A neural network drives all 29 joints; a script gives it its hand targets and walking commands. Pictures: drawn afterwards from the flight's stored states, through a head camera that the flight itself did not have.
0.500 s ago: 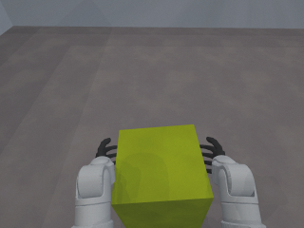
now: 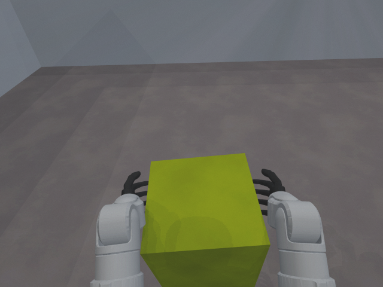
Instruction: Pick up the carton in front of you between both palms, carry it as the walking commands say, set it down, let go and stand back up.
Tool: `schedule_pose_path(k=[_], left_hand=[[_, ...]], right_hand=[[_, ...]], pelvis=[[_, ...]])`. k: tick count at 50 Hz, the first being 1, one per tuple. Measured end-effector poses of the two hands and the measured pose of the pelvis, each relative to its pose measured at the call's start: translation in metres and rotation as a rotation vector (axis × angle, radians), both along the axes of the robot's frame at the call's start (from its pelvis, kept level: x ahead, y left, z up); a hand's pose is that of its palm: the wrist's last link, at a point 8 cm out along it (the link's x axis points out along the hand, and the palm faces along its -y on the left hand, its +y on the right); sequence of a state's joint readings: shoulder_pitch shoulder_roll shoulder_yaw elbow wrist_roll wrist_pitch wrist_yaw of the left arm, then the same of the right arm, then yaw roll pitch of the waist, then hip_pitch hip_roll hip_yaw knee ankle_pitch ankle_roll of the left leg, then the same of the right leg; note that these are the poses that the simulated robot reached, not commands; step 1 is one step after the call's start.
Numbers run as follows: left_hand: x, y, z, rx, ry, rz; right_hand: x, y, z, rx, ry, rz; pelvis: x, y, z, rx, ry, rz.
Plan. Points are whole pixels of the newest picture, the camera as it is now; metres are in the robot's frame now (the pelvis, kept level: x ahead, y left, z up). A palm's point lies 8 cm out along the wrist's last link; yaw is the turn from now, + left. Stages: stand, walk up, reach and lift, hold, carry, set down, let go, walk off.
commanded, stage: carry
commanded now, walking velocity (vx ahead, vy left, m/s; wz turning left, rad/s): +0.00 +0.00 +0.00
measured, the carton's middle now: (203, 225) +0.29 +0.00 -0.01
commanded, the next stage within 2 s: hold in 1.10 s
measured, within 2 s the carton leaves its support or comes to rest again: neither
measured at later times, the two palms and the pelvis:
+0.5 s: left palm (130, 226) +0.25 +0.15 +0.06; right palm (276, 224) +0.25 -0.14 +0.06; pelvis -0.03 +0.00 +0.00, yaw +0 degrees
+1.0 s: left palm (125, 233) +0.24 +0.16 +0.05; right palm (273, 230) +0.24 -0.14 +0.05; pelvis -0.05 +0.01 +0.00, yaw +0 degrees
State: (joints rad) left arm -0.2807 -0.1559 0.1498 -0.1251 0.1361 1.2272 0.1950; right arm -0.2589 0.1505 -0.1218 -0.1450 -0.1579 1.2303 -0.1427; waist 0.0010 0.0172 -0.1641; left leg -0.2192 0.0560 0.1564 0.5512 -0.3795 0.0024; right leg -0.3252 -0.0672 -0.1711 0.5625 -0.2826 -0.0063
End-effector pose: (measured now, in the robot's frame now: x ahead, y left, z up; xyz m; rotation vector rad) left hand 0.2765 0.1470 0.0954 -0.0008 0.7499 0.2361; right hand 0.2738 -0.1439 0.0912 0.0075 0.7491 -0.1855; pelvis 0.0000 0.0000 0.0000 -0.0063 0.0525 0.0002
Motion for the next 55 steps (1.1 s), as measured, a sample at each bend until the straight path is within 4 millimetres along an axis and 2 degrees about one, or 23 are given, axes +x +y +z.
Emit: schedule_pose_path(k=[12, 29, 37, 45, 55], left_hand=[[-0.008, 0.000, -0.014, 0.018, 0.011, -0.017], [-0.033, 0.003, -0.038, 0.032, -0.033, -0.096], [-0.033, 0.007, -0.051, 0.032, -0.056, -0.116], [-0.031, 0.010, -0.048, 0.029, -0.107, -0.106], [-0.039, 0.014, -0.048, 0.023, -0.091, -0.107]], right_hand=[[-0.008, 0.000, -0.014, -0.028, 0.015, 0.020], [-0.033, 0.000, -0.037, -0.064, -0.020, 0.061], [-0.033, 0.002, -0.050, -0.064, -0.041, 0.082], [-0.029, 0.005, -0.047, -0.058, -0.093, 0.075], [-0.037, 0.008, -0.047, -0.054, -0.076, 0.076]], pelvis=[[-0.006, -0.001, -0.001, 0.002, -0.008, 0.004], [-0.031, 0.002, 0.003, 0.005, -0.028, 0.004], [-0.044, 0.005, 0.003, 0.006, -0.031, 0.003], [-0.051, 0.007, 0.003, 0.006, -0.026, 0.004], [-0.051, 0.010, 0.003, 0.005, -0.026, 0.005]])
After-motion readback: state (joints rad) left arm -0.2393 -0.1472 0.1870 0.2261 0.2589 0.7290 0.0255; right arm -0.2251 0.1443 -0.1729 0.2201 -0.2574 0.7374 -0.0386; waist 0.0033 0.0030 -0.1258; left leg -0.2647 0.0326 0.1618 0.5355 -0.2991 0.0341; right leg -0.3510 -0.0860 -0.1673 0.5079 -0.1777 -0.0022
